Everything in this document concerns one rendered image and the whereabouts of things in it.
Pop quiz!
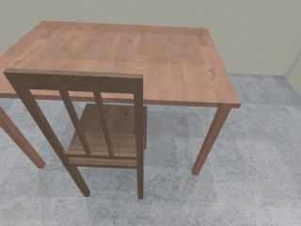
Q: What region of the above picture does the table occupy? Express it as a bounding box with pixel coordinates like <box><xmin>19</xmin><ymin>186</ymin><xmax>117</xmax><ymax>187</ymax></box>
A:
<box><xmin>0</xmin><ymin>21</ymin><xmax>242</xmax><ymax>175</ymax></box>

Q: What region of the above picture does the chair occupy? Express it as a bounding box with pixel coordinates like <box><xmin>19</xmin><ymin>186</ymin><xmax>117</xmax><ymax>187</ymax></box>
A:
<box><xmin>3</xmin><ymin>68</ymin><xmax>148</xmax><ymax>200</ymax></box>

